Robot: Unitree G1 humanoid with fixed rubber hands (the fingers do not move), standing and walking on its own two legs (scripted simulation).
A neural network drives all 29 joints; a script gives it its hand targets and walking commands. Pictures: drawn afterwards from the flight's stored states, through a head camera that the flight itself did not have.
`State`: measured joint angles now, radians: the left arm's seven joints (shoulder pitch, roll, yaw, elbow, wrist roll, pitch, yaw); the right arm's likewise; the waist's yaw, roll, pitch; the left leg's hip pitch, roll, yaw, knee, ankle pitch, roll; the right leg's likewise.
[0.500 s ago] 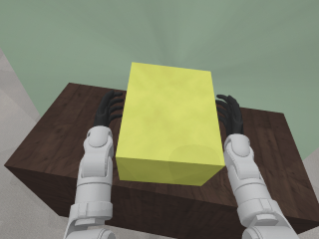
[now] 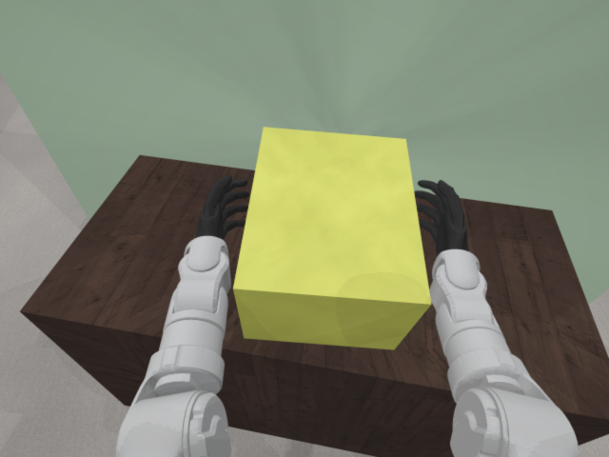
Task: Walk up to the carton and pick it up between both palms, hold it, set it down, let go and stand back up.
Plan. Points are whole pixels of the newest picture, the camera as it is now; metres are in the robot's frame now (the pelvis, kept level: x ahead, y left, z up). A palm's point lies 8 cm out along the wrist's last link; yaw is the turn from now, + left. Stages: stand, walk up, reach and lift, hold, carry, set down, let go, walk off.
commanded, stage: set down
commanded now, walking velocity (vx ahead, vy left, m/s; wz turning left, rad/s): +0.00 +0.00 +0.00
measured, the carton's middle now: (327, 235) +0.43 -0.01 +0.04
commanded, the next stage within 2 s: none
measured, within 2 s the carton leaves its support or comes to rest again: neither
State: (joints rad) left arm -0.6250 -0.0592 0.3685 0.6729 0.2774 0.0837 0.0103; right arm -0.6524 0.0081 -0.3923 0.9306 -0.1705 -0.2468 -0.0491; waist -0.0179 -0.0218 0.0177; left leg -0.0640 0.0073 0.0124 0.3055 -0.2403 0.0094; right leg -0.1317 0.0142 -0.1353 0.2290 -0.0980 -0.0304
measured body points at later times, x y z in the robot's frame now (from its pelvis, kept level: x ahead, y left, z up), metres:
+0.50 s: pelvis +0.01 +0.00 +0.00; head +0.07 +0.01 +0.45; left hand +0.43 +0.15 +0.05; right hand +0.42 -0.17 +0.06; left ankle -0.05 +0.11 -0.75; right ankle +0.02 -0.10 -0.75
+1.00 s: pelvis +0.01 +0.00 -0.01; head +0.10 +0.00 +0.44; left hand +0.44 +0.14 +0.01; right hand +0.43 -0.18 +0.04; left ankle -0.05 +0.10 -0.75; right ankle +0.02 -0.10 -0.75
